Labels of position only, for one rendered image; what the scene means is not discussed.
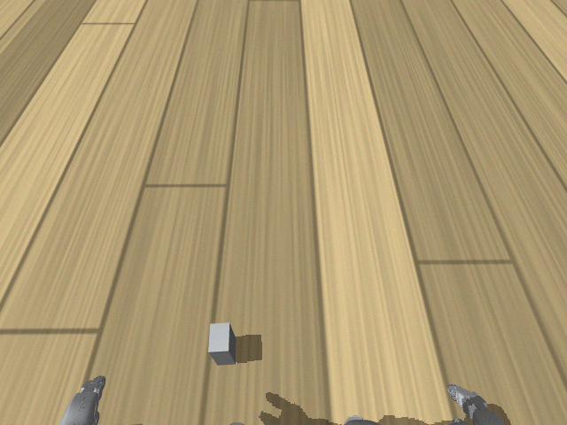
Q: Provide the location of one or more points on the carton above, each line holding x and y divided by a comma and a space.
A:
222, 344

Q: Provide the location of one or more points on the right robot hand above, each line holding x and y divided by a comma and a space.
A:
474, 407

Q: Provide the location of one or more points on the left robot hand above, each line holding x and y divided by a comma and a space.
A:
82, 409

